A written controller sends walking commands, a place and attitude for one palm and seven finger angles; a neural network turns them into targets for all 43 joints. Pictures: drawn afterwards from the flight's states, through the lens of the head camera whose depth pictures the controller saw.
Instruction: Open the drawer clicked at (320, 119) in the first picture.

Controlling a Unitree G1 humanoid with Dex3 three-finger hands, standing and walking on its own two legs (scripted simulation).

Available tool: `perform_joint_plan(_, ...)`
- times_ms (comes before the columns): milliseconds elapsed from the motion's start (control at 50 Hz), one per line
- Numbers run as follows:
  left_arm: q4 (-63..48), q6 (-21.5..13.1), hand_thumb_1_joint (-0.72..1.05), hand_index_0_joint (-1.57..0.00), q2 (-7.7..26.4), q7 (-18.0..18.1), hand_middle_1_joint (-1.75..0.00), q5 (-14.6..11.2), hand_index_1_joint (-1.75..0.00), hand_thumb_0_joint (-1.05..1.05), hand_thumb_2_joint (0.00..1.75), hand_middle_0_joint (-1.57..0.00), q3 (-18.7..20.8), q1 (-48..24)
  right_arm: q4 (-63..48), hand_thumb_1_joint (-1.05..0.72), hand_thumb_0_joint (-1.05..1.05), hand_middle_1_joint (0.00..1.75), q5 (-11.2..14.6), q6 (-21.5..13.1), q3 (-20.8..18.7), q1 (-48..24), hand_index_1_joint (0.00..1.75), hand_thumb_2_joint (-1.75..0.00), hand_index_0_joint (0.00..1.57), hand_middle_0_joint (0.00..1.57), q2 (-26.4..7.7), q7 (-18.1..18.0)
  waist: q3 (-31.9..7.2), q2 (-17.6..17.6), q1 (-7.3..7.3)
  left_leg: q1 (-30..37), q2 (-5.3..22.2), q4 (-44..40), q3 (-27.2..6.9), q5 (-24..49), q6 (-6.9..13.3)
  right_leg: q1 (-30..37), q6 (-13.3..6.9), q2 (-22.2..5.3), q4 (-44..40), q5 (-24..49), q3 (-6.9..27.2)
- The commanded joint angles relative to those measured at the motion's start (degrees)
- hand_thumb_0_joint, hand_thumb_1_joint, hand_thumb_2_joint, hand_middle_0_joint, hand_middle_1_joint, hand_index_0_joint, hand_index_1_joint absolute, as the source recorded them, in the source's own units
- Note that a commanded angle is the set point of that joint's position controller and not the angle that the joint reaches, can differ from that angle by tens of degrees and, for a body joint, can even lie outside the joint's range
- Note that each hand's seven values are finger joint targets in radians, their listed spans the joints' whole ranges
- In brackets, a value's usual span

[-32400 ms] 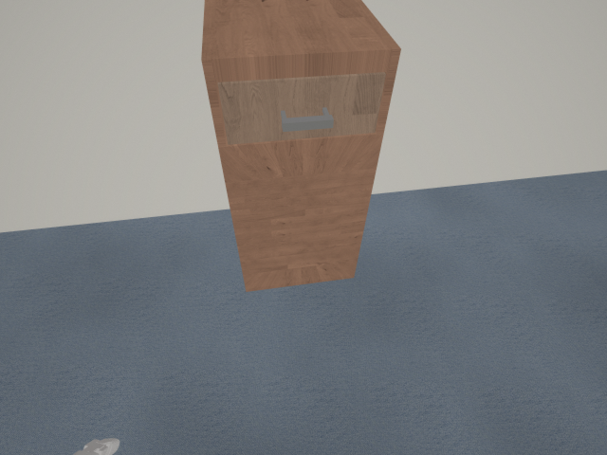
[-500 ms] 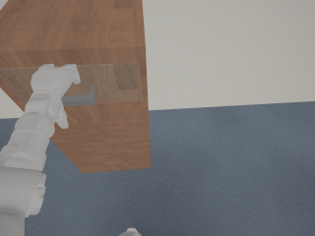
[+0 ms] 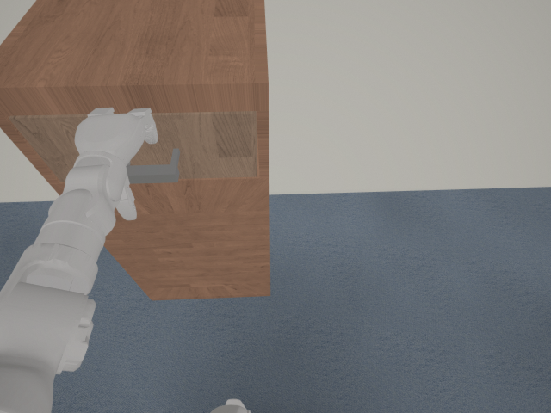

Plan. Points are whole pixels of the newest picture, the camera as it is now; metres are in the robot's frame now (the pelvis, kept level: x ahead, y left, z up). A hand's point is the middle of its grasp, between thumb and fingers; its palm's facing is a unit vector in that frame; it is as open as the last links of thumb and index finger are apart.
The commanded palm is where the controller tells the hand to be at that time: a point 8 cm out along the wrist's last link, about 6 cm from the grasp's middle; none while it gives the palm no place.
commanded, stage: re-aim the fingers above the handle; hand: left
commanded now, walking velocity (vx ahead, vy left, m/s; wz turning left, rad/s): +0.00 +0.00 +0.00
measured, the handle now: (144, 164) +0.51 +0.23 +0.03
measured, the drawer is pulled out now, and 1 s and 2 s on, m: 0.00 0.00 0.00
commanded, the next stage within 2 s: lower the fingers behind the handle in 0.56 s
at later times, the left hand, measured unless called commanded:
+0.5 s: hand (135, 156) +0.47 +0.22 +0.09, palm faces -0.03 -0.04 -1.00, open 13.5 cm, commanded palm +0.46 +0.22 +0.16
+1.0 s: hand (135, 157) +0.47 +0.22 +0.09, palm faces -0.01 -0.03 -1.00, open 13.6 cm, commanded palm +0.46 +0.22 +0.13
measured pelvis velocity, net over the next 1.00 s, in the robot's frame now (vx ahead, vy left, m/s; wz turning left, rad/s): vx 0.00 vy -0.01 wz -0.02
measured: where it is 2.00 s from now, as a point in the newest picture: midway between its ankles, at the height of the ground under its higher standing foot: outside the picture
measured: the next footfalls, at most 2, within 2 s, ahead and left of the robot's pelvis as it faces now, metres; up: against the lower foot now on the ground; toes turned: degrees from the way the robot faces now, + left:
none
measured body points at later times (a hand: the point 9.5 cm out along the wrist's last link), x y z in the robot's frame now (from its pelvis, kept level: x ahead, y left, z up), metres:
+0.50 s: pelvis +0.00 -0.01 +0.00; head +0.06 -0.02 +0.45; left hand +0.47 +0.22 +0.15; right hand +0.04 -0.28 -0.13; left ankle +0.04 +0.09 -0.71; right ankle -0.04 -0.12 -0.71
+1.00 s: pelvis +0.00 -0.01 +0.00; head +0.05 -0.02 +0.45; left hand +0.47 +0.22 +0.14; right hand +0.03 -0.29 -0.13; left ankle +0.04 +0.09 -0.71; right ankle -0.04 -0.12 -0.71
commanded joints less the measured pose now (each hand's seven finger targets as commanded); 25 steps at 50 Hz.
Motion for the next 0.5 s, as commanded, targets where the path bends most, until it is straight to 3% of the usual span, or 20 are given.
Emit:
perform_joint_plan(0,-18.2,-3.1,-0.50,-0.30,9.2,3.8,-1.20,0.1,-1.20,0.00,0.30,-0.30,2.7,-36.6,-3.8,-0.90,0.00,0.30,-0.1,-1.3,-3.1,5.2,0.30,-0.90,0.20,0.20,-9.0,-0.9,-23.5,4.2,-4.61,29.2,1.2,-3.5,-0.7,14.5,0.3,-6.8,-1.6,1.7,-6.0,13.4,-1.0)
perform_joint_plan(20,-18.6,-3.1,-0.50,-0.30,7.9,3.7,-1.20,0.0,-1.20,0.00,0.30,-0.30,2.1,-36.3,-3.6,-0.90,0.00,0.30,-0.3,-1.4,-3.2,5.3,0.30,-0.90,0.20,0.20,-9.0,-0.8,-23.2,4.2,-4.68,29.7,1.3,-3.3,-0.7,15.2,0.3,-7.0,-1.7,1.8,-6.0,14.0,-1.2)
perform_joint_plan(40,-18.1,-3.2,-0.50,-0.30,9.8,3.8,-1.20,-0.1,-1.20,0.00,0.30,-0.30,4.0,-35.1,-3.7,-0.90,0.00,0.30,-0.3,-1.3,-3.2,5.3,0.30,-0.90,0.20,0.20,-9.0,-0.8,-23.3,3.5,-4.11,29.3,1.3,-3.4,-0.7,15.5,0.3,-6.3,-1.7,1.8,-6.0,14.1,-1.2)
perform_joint_plan(120,-20.1,-3.3,-0.50,-0.30,10.2,3.9,-1.20,0.1,-1.20,0.00,0.30,-0.30,4.4,-34.5,-4.0,-0.90,0.00,0.30,-0.3,-1.0,-3.3,4.9,0.30,-0.90,0.20,0.20,-9.0,-0.7,-25.1,3.9,-3.76,30.5,1.2,-3.0,-0.5,18.3,0.2,-5.4,-1.8,1.9,-5.6,16.2,-1.2)
perform_joint_plan(140,-20.7,-3.3,-0.50,-0.30,8.8,3.9,-1.20,-0.1,-1.20,0.00,0.30,-0.30,3.5,-34.3,-4.1,-0.90,0.00,0.30,-0.3,-1.0,-3.2,4.6,0.30,-0.90,0.20,0.20,-8.7,-0.6,-25.3,4.5,-3.36,30.7,1.2,-3.1,-0.5,19.3,0.1,-5.2,-1.8,1.9,-5.5,16.5,-1.3)
perform_joint_plan(180,-19.3,-2.7,-0.50,-0.30,11.2,4.0,-1.20,0.0,-1.20,0.00,0.30,-0.30,5.9,-32.0,-4.3,-0.90,0.00,0.30,-0.3,-0.6,-3.2,4.1,0.30,-0.90,0.20,0.20,-8.9,-0.4,-24.0,3.3,-2.80,29.2,1.1,-3.2,-0.4,19.3,0.2,-3.9,-2.0,2.0,-5.7,16.7,-1.2)
perform_joint_plan(220,-17.9,-1.7,-0.50,-0.30,9.0,4.3,-1.20,0.3,-1.20,0.00,0.30,-0.30,4.4,-31.1,-4.2,-0.90,0.00,0.30,-0.1,-0.3,-3.2,3.8,0.30,-0.90,0.20,0.20,-8.7,-0.2,-22.6,3.1,-2.88,28.5,1.1,-3.6,-0.1,18.0,0.2,-4.6,-1.9,1.9,-5.8,16.1,-1.4)
perform_joint_plan(280,-15.4,-0.5,-0.50,-0.30,14.8,4.4,-1.20,0.9,-1.20,0.00,0.30,-0.30,8.8,-28.7,-4.7,-0.90,0.00,0.30,-0.1,0.5,-2.7,2.8,0.30,-0.90,0.20,0.20,-9.3,-0.2,-22.4,0.3,-1.60,24.7,0.7,-4.2,0.6,16.9,0.5,-0.2,-1.8,1.6,-6.2,17.5,-0.8)
perform_joint_plan(320,-16.0,-0.4,-0.50,-0.30,13.2,4.3,-1.20,1.1,-1.20,0.00,0.30,-0.30,7.3,-28.7,-5.2,-0.90,0.00,0.30,0.2,0.7,-2.8,2.4,0.30,-0.90,0.20,0.20,-8.9,-0.2,-21.8,1.2,-1.80,24.4,0.6,-4.4,1.1,15.8,0.6,-0.4,-1.7,1.5,-6.3,17.4,-0.6)
perform_joint_plan(360,-15.2,-0.2,-0.50,-0.30,14.1,4.0,-1.20,1.2,-1.20,0.00,0.30,-0.30,8.0,-27.6,-5.6,-0.90,0.00,0.30,0.3,0.9,-2.7,1.9,0.30,-0.90,0.20,0.20,-9.0,-0.4,-20.7,0.0,-1.75,23.4,0.6,-4.7,1.2,14.9,0.7,0.1,-1.6,1.4,-6.4,17.0,-0.5)
perform_joint_plan(400,-15.9,-0.8,-0.50,-0.30,14.8,3.7,-1.20,1.3,-1.20,0.00,0.30,-0.30,8.1,-28.2,-5.9,-0.90,0.00,0.30,0.3,1.0,-2.6,1.8,0.30,-0.90,0.20,0.20,-8.9,-0.6,-21.6,1.3,-1.60,23.7,0.6,-4.7,1.5,15.6,0.7,0.8,-1.6,1.3,-6.4,17.9,-0.2)
perform_joint_plan(440,-14.0,-0.6,-0.50,-0.30,15.7,3.4,-1.20,1.4,-1.20,0.00,0.30,-0.30,8.9,-26.5,-6.0,-0.90,0.00,0.30,0.5,1.2,-2.5,1.7,0.30,-0.90,0.20,0.20,-9.0,-0.8,-20.2,-0.4,-1.50,22.3,0.5,-4.9,1.7,14.3,0.8,1.2,-1.4,1.2,-6.8,17.5,0.0)
perform_joint_plan(480,-14.1,-0.9,-0.50,-0.30,14.3,3.1,-1.20,1.3,-1.20,0.00,0.30,-0.30,7.3,-28.2,-5.8,-0.90,0.00,0.30,0.4,1.3,-2.5,1.7,0.30,-0.90,0.20,0.20,-9.0,-1.0,-19.7,-0.5,-2.48,22.2,0.6,-5.1,1.7,13.2,0.8,0.7,-1.3,1.0,-7.2,16.5,0.1)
